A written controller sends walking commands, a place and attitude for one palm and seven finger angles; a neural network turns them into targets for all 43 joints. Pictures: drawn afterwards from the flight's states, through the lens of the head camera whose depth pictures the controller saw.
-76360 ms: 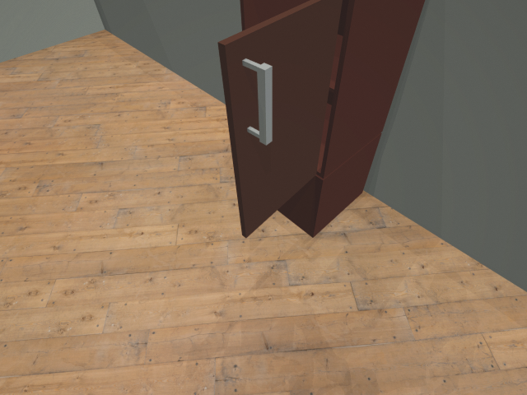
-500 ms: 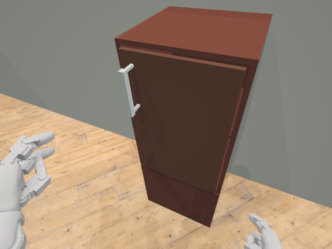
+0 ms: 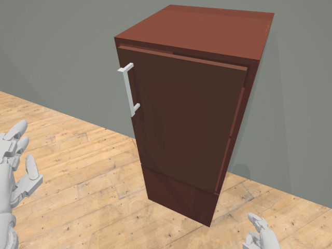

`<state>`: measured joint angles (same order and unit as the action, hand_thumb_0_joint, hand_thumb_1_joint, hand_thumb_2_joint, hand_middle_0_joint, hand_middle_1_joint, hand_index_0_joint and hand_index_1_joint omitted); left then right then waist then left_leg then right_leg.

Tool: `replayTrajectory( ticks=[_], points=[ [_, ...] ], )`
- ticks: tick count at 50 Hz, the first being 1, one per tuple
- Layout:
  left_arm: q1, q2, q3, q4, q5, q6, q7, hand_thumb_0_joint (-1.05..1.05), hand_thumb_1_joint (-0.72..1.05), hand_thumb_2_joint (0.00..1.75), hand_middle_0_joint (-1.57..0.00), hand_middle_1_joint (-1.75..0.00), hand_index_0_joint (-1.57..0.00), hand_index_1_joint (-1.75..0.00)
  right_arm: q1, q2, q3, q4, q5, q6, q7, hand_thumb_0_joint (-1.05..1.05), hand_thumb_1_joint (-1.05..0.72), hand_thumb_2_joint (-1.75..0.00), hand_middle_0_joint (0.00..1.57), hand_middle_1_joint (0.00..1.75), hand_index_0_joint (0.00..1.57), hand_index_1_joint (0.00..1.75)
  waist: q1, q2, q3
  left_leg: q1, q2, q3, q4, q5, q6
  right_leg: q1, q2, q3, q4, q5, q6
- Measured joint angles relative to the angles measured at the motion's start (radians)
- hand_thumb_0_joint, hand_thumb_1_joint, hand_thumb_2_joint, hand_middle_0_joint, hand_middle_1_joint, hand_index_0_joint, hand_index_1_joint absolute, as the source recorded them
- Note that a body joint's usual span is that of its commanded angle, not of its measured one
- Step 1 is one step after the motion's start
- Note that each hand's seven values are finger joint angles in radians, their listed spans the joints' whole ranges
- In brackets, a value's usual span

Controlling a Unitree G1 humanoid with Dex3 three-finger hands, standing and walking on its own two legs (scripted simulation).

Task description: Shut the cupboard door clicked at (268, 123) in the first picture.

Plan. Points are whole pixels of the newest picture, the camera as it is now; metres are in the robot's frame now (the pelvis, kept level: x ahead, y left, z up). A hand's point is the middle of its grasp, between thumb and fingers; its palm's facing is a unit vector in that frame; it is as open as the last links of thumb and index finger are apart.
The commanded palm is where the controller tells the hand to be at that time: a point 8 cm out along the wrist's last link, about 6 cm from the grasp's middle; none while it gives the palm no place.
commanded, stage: step back with the hand held close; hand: left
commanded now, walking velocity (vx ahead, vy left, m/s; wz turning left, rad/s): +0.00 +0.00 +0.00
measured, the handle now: (130, 90) +0.54 +0.19 +0.12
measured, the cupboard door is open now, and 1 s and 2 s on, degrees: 0 0 0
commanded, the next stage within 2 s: stop stepping back and stand still in 1.24 s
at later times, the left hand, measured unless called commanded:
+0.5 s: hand (18, 191) +0.16 +0.29 +0.16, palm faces +0.39 -0.78 -0.49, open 7.4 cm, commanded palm +0.10 +0.32 +0.17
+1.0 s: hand out of the picture +0.07 +0.30 +0.16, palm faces +0.51 -0.73 -0.46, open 7.4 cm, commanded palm +0.00 +0.33 +0.17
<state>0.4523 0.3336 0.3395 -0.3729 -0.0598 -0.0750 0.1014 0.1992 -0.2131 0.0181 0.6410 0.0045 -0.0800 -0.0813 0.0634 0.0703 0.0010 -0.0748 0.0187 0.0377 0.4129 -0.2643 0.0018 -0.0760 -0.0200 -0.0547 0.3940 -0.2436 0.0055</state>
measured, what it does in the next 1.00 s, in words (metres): shifts its weight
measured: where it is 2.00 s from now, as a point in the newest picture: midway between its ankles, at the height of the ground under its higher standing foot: outside the picture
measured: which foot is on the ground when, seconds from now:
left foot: down 0.00-1.00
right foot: down 0.00-1.00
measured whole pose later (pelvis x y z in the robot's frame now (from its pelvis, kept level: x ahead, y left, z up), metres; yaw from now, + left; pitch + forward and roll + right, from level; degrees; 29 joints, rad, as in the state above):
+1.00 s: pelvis -0.12 +0.02 -0.03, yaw +3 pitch -2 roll -3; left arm 0.49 0.44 0.47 -0.46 0.00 -0.27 0.16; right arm 0.27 -0.21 0.00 0.59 0.00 -0.08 -0.09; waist -0.03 0.01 0.00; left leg -0.47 0.01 0.02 0.68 -0.20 0.06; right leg -0.43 0.04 0.04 0.63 -0.25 0.02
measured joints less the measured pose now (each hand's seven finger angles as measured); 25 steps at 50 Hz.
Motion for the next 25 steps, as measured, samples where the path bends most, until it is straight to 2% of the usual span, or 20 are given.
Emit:
replayTrajectory(
  ticks=[4, 8, 13, 21, 25],
  points=[
    [-0.003, 0.001, 0.013, 0.014, -0.001, -0.003, -0.003, 0.01, 0.89, 0.90, -0.21, -0.30, -0.21, -0.31, 0.003, -0.008, -0.004, -0.006, 0.004, 0.011, 0.002, 0.01, -0.90, -0.90, 0.21, 0.30, 0.20, 0.30, -0.002, 0.005, 0.001, -0.017, 0.003, -0.001, 0.005, 0.001, 0.000, -0.013, 0.003, -0.001, -0.002, 0.004, 0.000],
    [0.020, 0.006, 0.028, 0.011, 0.004, -0.031, 0.003, 0.01, 0.89, 0.90, -0.21, -0.30, -0.21, -0.31, -0.007, -0.024, -0.014, -0.025, 0.006, 0.043, 0.006, 0.01, -0.90, -0.90, 0.21, 0.30, 0.20, 0.30, -0.022, 0.014, -0.016, -0.097, 0.012, -0.005, 0.055, -0.013, 0.004, -0.072, 0.011, -0.005, 0.004, 0.013, 0.001],
    [0.065, 0.025, 0.015, -0.033, 0.007, -0.043, 0.009, 0.01, 0.89, 0.90, -0.21, -0.30, -0.21, -0.31, -0.019, -0.038, -0.034, -0.051, 0.009, 0.083, -0.004, 0.01, -0.90, -0.90, 0.21, 0.30, 0.20, 0.30, -0.041, -0.002, -0.014, -0.152, -0.002, 0.008, 0.081, -0.014, 0.016, -0.139, -0.005, 0.009, 0.047, 0.009, 0.015],
    [0.100, 0.101, 0.063, -0.096, -0.001, -0.053, 0.021, 0.01, 0.88, 0.90, -0.22, -0.30, -0.21, -0.31, -0.019, -0.019, -0.035, -0.105, 0.016, 0.127, -0.018, 0.01, -0.90, -0.90, 0.20, 0.30, 0.20, 0.30, -0.058, -0.046, -0.013, -0.193, -0.020, 0.034, 0.104, 0.002, 0.033, -0.201, -0.025, 0.037, 0.099, 0.019, 0.030],
    [0.094, 0.104, 0.078, -0.096, 0.000, -0.066, 0.029, 0.01, 0.88, 0.90, -0.21, -0.30, -0.21, -0.31, -0.011, -0.008, -0.025, -0.116, 0.016, 0.122, -0.017, 0.01, -0.90, -0.90, 0.20, 0.30, 0.20, 0.30, -0.059, -0.058, -0.023, -0.222, -0.021, 0.038, 0.124, 0.014, 0.040, -0.228, -0.026, 0.041, 0.114, 0.034, 0.034]
  ],
)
